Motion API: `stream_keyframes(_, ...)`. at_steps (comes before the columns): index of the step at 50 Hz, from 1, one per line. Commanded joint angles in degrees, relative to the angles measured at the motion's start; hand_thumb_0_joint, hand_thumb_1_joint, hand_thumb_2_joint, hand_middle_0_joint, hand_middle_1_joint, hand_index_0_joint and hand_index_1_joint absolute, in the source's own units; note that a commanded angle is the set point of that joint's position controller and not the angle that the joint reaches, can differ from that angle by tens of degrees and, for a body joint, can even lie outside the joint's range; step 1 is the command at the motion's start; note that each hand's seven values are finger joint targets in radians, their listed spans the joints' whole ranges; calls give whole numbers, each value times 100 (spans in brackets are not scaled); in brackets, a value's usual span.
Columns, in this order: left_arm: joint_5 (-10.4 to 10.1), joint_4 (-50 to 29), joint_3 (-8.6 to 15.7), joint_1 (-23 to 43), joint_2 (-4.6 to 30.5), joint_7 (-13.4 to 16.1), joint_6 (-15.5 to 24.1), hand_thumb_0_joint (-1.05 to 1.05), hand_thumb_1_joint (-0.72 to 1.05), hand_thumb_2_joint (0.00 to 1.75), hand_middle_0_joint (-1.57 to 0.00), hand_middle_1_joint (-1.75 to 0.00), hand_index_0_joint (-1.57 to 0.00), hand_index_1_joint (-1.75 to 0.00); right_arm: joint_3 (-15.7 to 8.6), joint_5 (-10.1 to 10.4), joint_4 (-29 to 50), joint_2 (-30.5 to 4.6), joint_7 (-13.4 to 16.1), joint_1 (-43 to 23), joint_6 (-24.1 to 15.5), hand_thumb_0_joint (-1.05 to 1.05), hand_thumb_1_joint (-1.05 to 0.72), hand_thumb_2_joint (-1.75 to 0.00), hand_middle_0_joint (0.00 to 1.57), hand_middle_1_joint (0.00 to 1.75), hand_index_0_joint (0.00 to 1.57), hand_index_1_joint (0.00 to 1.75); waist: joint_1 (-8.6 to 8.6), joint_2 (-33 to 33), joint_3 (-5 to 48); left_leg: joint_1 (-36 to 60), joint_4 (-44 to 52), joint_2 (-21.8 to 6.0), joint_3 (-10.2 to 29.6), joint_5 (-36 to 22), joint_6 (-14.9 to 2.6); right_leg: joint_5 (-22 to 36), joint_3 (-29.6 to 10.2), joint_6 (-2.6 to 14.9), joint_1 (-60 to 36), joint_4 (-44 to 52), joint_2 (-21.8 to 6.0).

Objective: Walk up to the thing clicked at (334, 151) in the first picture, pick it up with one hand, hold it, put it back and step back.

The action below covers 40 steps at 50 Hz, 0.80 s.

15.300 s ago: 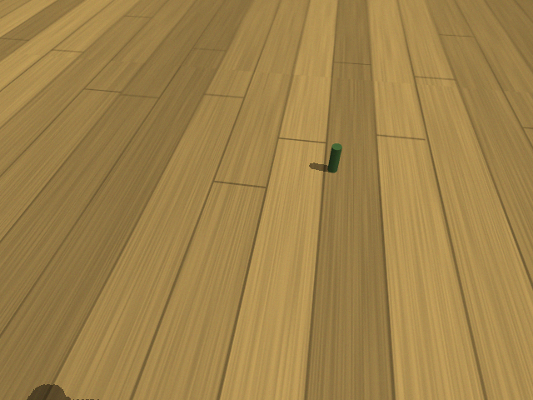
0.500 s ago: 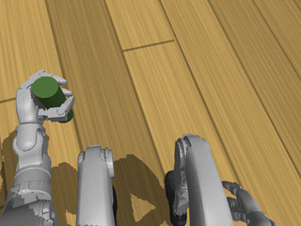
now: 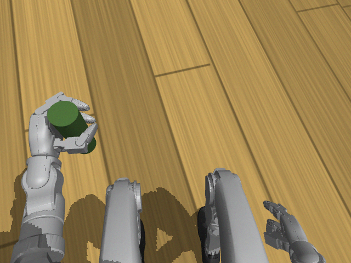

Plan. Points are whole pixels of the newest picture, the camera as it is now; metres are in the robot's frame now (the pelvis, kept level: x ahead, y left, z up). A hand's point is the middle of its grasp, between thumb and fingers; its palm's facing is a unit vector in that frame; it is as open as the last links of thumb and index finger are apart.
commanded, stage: lift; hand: left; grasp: from the side
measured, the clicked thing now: (75, 131) +0.41 +0.21 -0.03
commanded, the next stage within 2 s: hold in 1.48 s
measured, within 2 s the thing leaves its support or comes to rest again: neither
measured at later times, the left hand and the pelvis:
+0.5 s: hand (35, 89) +0.39 +0.18 +0.17, palm faces +0.07 -1.00 -0.06, open 7.0 cm; pelvis +0.03 +0.00 +0.15, yaw +1 degrees
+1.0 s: hand out of the picture +0.39 +0.18 +0.26, palm faces +0.05 -1.00 -0.03, open 7.0 cm; pelvis +0.06 +0.00 +0.23, yaw +1 degrees
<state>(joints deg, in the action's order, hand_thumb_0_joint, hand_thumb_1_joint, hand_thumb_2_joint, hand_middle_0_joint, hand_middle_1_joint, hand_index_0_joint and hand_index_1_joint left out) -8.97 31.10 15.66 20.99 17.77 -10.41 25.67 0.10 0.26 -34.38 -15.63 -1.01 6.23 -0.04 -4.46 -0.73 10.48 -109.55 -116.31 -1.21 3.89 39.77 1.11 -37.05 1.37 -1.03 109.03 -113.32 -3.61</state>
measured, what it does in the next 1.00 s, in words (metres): rises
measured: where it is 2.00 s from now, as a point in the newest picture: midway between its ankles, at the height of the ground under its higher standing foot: (173, 253)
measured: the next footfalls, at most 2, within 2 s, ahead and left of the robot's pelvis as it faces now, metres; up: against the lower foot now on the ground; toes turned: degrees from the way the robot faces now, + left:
none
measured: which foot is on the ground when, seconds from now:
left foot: down 0.00-1.00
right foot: down 0.00-1.00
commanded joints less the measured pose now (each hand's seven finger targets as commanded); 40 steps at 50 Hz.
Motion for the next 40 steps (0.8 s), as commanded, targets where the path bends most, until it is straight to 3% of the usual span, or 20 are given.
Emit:
stream_keyframes(1,-305,-1858,189,1241,907,153,327,0,48,126,-128,-137,-129,-136,-431,98,504,-981,167,480,-216,0,-90,-90,20,30,20,30,-6,-575,3474,2942,2166,136,-13,-662,-210,763,99,307,-2386,1789,234)
stream_keyframes(3,-367,-1992,327,1236,922,261,226,0,47,127,-129,-139,-130,-138,-426,113,493,-906,196,491,-250,0,-90,-90,20,30,20,30,32,-247,3425,2808,2168,138,-128,-774,-273,858,15,261,-2855,2094,252)
stream_keyframes(4,-359,-2460,151,1400,906,265,220,0,45,126,-127,-138,-129,-137,-410,114,544,-859,210,467,-254,0,-89,-89,20,30,20,30,32,-447,3503,2945,2247,146,-157,-785,-269,865,-14,264,-2972,2193,243)
stream_keyframes(5,-346,-2692,176,1360,979,290,174,0,45,126,-127,-138,-129,-137,-441,126,546,-873,217,527,-265,0,-89,-89,20,30,20,30,85,-541,3645,3211,2349,137,-158,-874,-254,920,-46,269,-3122,2284,232)
stream_keyframes(7,-275,-2665,4,839,889,321,-4,0,46,126,-127,-138,-129,-137,-461,167,546,-893,247,507,-263,0,-89,-89,20,30,20,30,129,-683,3582,3757,2618,117,-67,-1161,-196,1145,31,298,-3117,2379,233)
stream_keyframes(8,-251,-2674,53,725,920,369,-74,0,49,126,-127,-137,-129,-136,-466,177,527,-886,266,492,-267,0,-89,-89,20,30,20,30,162,-588,3449,3822,2709,103,-52,-1227,-193,1203,41,292,-3180,2467,242)
stream_keyframes(9,-240,-2290,-195,332,562,384,-184,0,49,125,-126,-137,-128,-136,-438,196,596,-836,274,442,-261,0,-89,-89,20,30,20,30,78,-404,3244,3822,2820,101,-19,-1268,-197,1256,72,275,-3279,2587,238)
stream_keyframes(10,-275,-2606,-294,485,480,396,-195,0,48,125,-126,-137,-128,-136,-421,197,615,-807,278,463,-282,0,-89,-89,20,30,20,30,15,-303,3220,3799,2871,108,-40,-1283,-218,1318,72,259,-3490,2728,257)
stream_keyframes(13,-295,-3247,-18,609,869,517,-222,0,43,124,-126,-137,-128,-136,-403,232,626,-757,317,486,-303,0,-89,-89,20,30,20,30,191,-435,3247,4234,3247,95,-44,-1250,-212,1287,42,246,-3962,3075,260)
stream_keyframes(16,-308,-3518,-136,255,713,654,-299,0,42,125,-126,-138,-128,-137,-349,229,616,-619,344,560,-339,0,-89,-89,20,30,20,30,209,-372,3223,4582,3557,105,-92,-1528,-205,1568,25,215,-4554,3432,286)
stream_keyframes(20,-285,-2807,-280,23,450,720,-361,0,46,124,-125,-136,-126,-135,-317,225,553,-614,397,477,-425,0,-89,-89,20,30,20,30,71,-246,2504,4833,3976,74,-17,-1479,-208,1596,46,209,-4653,3825,320)
stream_keyframes(22,-215,-3077,-106,189,744,738,-285,0,44,125,-127,-138,-129,-137,-342,206,539,-623,408,507,-450,0,-89,-89,20,30,20,30,209,-436,2493,5168,4182,75,-35,-1571,-185,1631,38,226,-4814,4007,316)
stream_keyframes(24,-183,-2957,-295,38,595,706,-274,0,44,127,-128,-139,-130,-138,-302,197,530,-568,404,571,-453,0,-89,-89,20,30,20,30,163,-402,2341,5393,4416,67,-28,-1655,-173,1705,64,224,-5037,4211,320)
stream_keyframes(32,-321,-2511,-480,-21,375,400,-193,0,46,124,-128,-136,-130,-135,-284,188,475,-582,353,624,-566,0,-89,-89,20,30,20,30,131,-380,2002,6088,5061,58,-80,-1945,-146,1973,85,219,-5749,4887,338)
stream_keyframes(33,-337,-2691,-318,78,552,401,-155,0,43,123,-128,-136,-130,-136,-295,194,474,-592,353,600,-571,0,-89,-89,20,30,20,30,244,-391,1950,6153,5149,58,-95,-1932,-140,1945,85,220,-5817,4952,337)
stream_keyframes(35,-318,-2799,-383,214,564,402,-123,0,41,123,-129,-136,-130,-136,-284,185,464,-567,361,620,-561,0,-89,-89,20,30,20,30,228,-392,1893,6299,5284,74,-151,-1893,-144,1926,53,209,-6025,5154,326)
stream_keyframes(36,-347,-2477,-475,-63,318,394,-148,0,43,124,-129,-137,-130,-136,-254,174,454,-533,350,639,-564,0,-89,-89,20,30,20,30,181,-267,1846,6324,5373,65,-105,-1931,-146,1967,96,204,-6085,5189,344)
stream_keyframes(37,-385,-2667,-367,123,417,401,-120,0,42,124,-128,-136,-130,-136,-265,163,462,-548,348,624,-582,0,-89,-89,20,30,20,30,208,-334,1889,6389,5416,73,-126,-1937,-145,1990,83,202,-6189,5254,349)
stream_keyframes(39,-370,-2482,-459,129,338,388,-106,0,44,124,-127,-135,-128,-134,-268,158,452,-588,356,611,-584,0,-89,-89,20,30,20,30,204,-371,1771,6597,5561,57,-131,-2087,-126,2118,106,207,-6202,5338,356)
stream_keyframes(40,-323,-2692,-370,201,505,408,-58,0,43,124,-128,-135,-129,-135,-279,143,477,-596,362,616,-578,0,-89,-90,20,30,20,30,257,-395,1806,6677,5617,72,-153,-2115,-131,2146,98,195,-6361,5409,352)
